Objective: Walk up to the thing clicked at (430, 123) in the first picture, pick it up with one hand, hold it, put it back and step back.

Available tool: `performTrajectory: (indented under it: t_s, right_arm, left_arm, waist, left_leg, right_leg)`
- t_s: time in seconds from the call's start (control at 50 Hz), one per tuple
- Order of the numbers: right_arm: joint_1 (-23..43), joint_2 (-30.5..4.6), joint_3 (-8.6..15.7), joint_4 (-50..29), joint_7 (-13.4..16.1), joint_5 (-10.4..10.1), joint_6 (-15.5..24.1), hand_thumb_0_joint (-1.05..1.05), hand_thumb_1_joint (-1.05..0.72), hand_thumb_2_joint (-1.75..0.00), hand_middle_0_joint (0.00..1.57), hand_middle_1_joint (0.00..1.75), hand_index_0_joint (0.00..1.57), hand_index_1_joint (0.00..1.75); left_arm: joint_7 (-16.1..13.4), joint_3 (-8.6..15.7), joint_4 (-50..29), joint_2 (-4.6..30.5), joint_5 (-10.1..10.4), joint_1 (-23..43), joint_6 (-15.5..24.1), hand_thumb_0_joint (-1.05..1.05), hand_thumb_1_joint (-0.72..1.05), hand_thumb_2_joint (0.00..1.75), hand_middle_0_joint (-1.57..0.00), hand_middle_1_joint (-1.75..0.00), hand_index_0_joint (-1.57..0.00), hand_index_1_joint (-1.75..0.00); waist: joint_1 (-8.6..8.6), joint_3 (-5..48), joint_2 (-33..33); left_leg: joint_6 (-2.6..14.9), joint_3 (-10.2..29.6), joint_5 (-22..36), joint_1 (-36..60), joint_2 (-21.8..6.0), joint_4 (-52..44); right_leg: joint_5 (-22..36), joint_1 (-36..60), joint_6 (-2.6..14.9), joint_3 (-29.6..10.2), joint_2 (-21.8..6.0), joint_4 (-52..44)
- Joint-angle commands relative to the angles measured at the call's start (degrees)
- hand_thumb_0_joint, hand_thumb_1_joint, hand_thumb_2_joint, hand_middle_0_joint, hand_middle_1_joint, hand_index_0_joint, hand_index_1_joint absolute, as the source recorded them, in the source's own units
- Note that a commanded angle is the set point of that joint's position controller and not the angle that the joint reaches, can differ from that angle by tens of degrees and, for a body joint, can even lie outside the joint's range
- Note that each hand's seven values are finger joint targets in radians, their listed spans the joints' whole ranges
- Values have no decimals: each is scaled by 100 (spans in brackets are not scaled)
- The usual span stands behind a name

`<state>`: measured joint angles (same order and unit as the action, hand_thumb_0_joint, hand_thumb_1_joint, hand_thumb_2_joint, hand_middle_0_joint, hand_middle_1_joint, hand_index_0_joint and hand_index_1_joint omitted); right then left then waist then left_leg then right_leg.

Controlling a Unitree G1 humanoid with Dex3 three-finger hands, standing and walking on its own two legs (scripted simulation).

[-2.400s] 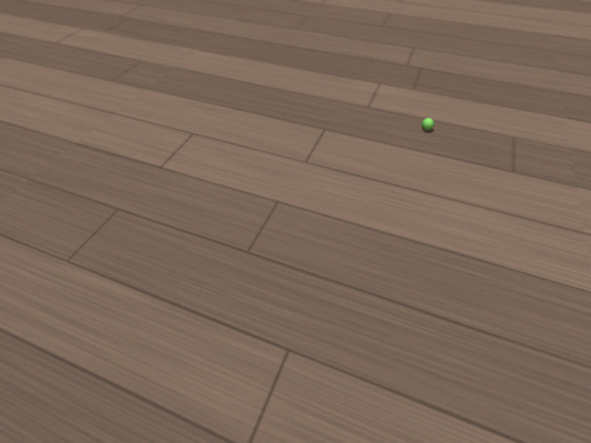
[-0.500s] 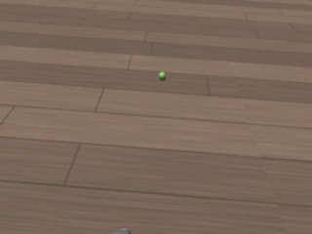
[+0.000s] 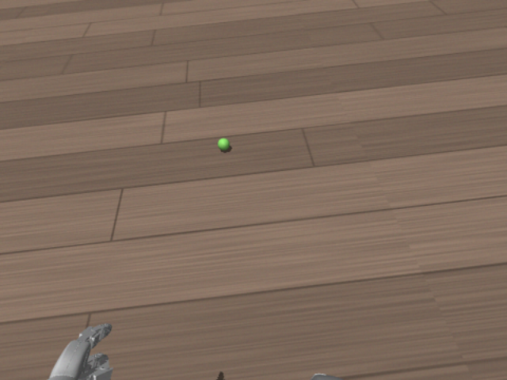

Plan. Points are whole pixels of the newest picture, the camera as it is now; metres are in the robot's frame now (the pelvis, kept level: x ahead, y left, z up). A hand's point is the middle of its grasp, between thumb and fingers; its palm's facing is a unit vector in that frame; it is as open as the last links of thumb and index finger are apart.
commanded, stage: walk up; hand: left
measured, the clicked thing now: (223, 144) +1.39 +0.26 -0.72
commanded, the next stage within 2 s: none
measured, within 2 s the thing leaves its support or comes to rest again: neither
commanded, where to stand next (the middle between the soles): +1.04 +0.03 m, yaw +0 degrees
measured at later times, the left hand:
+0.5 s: hand (107, 296) +0.30 +0.34 -0.15, palm faces -0.04 -0.94 -0.34, open 7.4 cm
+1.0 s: hand (164, 175) +0.59 +0.26 -0.10, palm faces -0.01 -0.92 -0.39, open 7.4 cm
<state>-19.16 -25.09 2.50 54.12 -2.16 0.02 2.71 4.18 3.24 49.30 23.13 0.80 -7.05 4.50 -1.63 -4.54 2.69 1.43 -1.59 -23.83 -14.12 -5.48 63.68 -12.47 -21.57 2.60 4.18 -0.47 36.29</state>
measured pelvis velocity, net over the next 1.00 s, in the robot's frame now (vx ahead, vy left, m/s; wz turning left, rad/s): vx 0.49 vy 0.00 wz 0.00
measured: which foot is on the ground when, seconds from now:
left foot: up 0.00-0.32, down 0.34-0.82, up 0.84-1.00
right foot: down 0.00-0.36, up 0.38-0.78, down 0.80-1.00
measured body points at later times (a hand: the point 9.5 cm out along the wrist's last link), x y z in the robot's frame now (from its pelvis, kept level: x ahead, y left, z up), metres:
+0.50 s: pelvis +0.26 +0.05 +0.01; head +0.27 +0.08 +0.46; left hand +0.30 +0.38 -0.12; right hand +0.36 -0.26 -0.07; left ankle +0.32 +0.16 -0.72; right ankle +0.23 -0.09 -0.65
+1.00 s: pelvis +0.49 +0.00 +0.01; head +0.51 -0.03 +0.46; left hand +0.59 +0.31 -0.07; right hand +0.54 -0.32 -0.12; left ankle +0.48 +0.15 -0.66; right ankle +0.54 -0.10 -0.72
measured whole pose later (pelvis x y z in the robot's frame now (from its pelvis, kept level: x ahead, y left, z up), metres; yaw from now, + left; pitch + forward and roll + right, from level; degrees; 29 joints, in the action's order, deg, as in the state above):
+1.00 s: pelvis +0.49 +0.00 +0.01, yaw +0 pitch -2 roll +0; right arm -17.2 -24.9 2.4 52.3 -2.8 0.0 2.6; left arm 2.6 2.2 50.0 21.1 0.2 -12.3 5.6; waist 0.2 -4.3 3.9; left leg 1.4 1.3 -19.7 -24.7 -3.0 60.0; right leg -11.5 -14.9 2.4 6.4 -1.6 28.8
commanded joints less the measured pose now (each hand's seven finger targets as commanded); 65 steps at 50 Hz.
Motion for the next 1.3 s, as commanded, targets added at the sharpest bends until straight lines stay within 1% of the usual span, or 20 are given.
performTrajectory:
  t_s: [0.0,0.1,0.2,0.26,0.3,0.34,0.36,0.4,0.46,0.64,0.76,0.78,0.8,0.82,0.92,1.14,1.22,1.24,1.26,1.28]
  right_arm:
    - [-147,-1155,323,-453,-22,-14,200,0,-90,-90,20,30,20,30]
    - [346,-1060,398,-591,-208,105,155,0,-90,-90,20,30,20,30]
    - [1118,-875,406,-830,-310,120,259,0,-90,-90,20,30,20,30]
    - [668,-937,500,-663,-300,100,269,0,-90,-90,20,30,20,30]
    - [-227,-1252,648,-369,-207,169,299,0,-90,-90,20,30,20,30]
    - [-926,-1974,826,-512,-82,189,341,0,-90,-90,20,30,20,30]
    - [-595,-2011,860,-554,-75,-56,310,0,-90,-90,20,30,20,30]
    - [96,-1571,645,-736,-12,-64,301,0,-90,-90,20,30,20,30]
    - [399,-1306,486,-791,-17,-57,370,0,-90,-90,20,30,20,30]
    - [179,-1390,510,-820,-83,-3,390,0,-90,-90,20,30,20,30]
    - [168,-1204,427,-892,-3,5,279,0,-90,-90,20,30,20,30]
    - [-19,-907,311,-903,-12,10,287,0,-90,-90,20,30,20,30]
    - [-280,-552,169,-1005,-17,-15,277,0,-90,-90,20,30,20,30]
    - [-45,-1167,326,-868,55,-12,205,0,-90,-90,20,30,20,30]
    - [-292,-1053,321,-433,-18,-23,129,0,-90,-90,20,30,20,30]
    - [863,-830,412,-751,-272,121,154,0,-90,-90,20,30,20,30]
    - [-50,-1059,515,-499,-184,131,238,0,-90,-90,20,30,20,30]
    - [-751,-1434,654,-336,-99,187,278,0,-90,-90,20,30,20,30]
    - [-797,-1927,757,-522,-27,193,307,0,-90,-90,20,30,20,30]
    - [-679,-2057,799,-613,-28,-26,282,0,-90,-90,20,30,20,30]
  left_arm:
    - [-197,431,-197,1599,20,-644,134,0,90,90,-20,-30,-20,-30]
    - [-181,436,-321,1609,-69,-762,277,0,90,90,-20,-30,-20,-30]
    - [-152,433,-350,1639,-113,-852,274,0,90,90,-20,-30,-20,-30]
    - [-163,413,-357,1758,-132,-628,235,0,90,90,-20,-30,-20,-30]
    - [-194,261,-309,1439,-122,-971,207,0,90,90,-20,-30,-20,-30]
    - [-269,136,-369,1064,30,-1350,160,0,90,90,-20,-30,-20,-30]
    - [-338,187,-252,1564,-63,-1061,144,0,90,90,-20,-30,-20,-30]
    - [-287,158,-56,1537,-3,-1254,143,0,90,90,-20,-30,-20,-30]
    - [-152,186,166,1399,-36,-1518,50,0,90,90,-20,-30,-20,-30]
    - [73,268,-117,1125,-135,-233,-6,0,90,90,-20,-30,-20,-30]
    - [-40,421,158,1279,-132,-879,88,0,90,90,-20,-30,-20,-30]
    - [-114,545,281,1551,-163,-1525,134,0,90,90,-20,-30,-20,-30]
    - [-209,662,218,2130,-172,-1923,184,0,90,90,-20,-30,-20,-30]
    - [-227,624,191,2209,-65,-1809,151,0,90,90,-20,-30,-20,-30]
    - [-281,389,-158,1492,-42,-782,186,0,90,90,-20,-30,-20,-30]
    - [-208,434,-323,1634,-132,-1021,205,0,90,90,-20,-30,-20,-30]
    - [-237,308,-356,1464,-138,-899,143,0,90,90,-20,-30,-20,-30]
    - [-243,167,-380,1108,-130,-1154,125,0,90,90,-20,-30,-20,-30]
    - [-223,78,-429,703,-47,-1412,91,0,90,90,-20,-30,-20,-30]
    - [-337,212,-295,1390,-73,-1229,49,0,90,90,-20,-30,-20,-30]
  waist:
    - [260,293,-951]
    - [313,187,-790]
    - [438,107,-762]
    - [61,294,-645]
    - [-346,744,219]
    - [-532,1235,1393]
    - [-484,1088,519]
    - [-90,550,215]
    - [164,328,587]
    - [-41,-111,370]
    - [490,444,-211]
    - [769,865,-1090]
    - [805,1098,-2148]
    - [862,979,-1452]
    - [232,328,-1178]
    - [485,25,-877]
    - [-194,474,-287]
    - [-476,961,807]
    - [-378,1005,1830]
    - [-421,976,999]
  left_leg:
    - [76,468,624,-1713,-284,-60]
    - [-189,240,983,-1943,-354,-1392]
    - [-136,-88,1769,-1184,-192,-2824]
    - [11,-339,1831,40,43,-3065]
    - [272,-433,1085,1545,358,-3284]
    - [1251,3916,-608,2766,-2003,-4907]
    - [1505,3931,-870,2081,-2132,-5027]
    - [1108,2215,83,1353,-1540,-4919]
    - [936,995,831,479,-1109,-5071]
    - [924,346,700,458,-850,-5231]
    - [573,-115,2092,-92,-614,-3212]
    - [394,-501,1740,-684,-123,-1657]
    - [114,-459,-437,-2001,633,-166]
    - [116,188,-691,-2308,513,456]
    - [35,587,490,-1691,25,-235]
    - [-98,-174,1548,-1074,18,-2852]
    - [155,-362,1260,763,362,-3332]
    - [452,621,365,1805,-173,-3831]
    - [919,3346,-465,2459,-1599,-4687]
    - [1443,3983,-460,2055,-2051,-4954]
  right_leg:
    - [-51,1261,897,-2003,-1413,-2181]
    - [-554,1062,1119,-1460,-1377,-2444]
    - [385,959,865,-884,-1234,-2125]
    - [399,597,751,-793,-1293,-1617]
    - [1433,100,489,-199,-703,359]
    - [-1629,-2003,24,-248,509,3121]
    - [-1604,-1885,92,-961,23,3611]
    - [-835,-1680,23,-1032,-343,3243]
    - [-464,-1069,-128,-709,-603,2442]
    - [757,-831,-210,-154,-582,57]
    - [221,1571,38,41,-130,-588]
    - [-527,2488,205,-709,-630,-1069]
    - [-1275,3268,639,-3313,-2162,-1867]
    - [-1510,2938,1140,-4270,-2578,-2227]
    - [216,1340,909,-1489,-1553,-2193]
    - [-696,943,869,-694,-1449,-2122]
    - [1002,431,591,-216,-1161,-408]
    - [944,-205,327,126,-734,1425]
    - [-1546,-1760,-43,85,241,2717]
    - [-1877,-1807,57,-506,-25,3191]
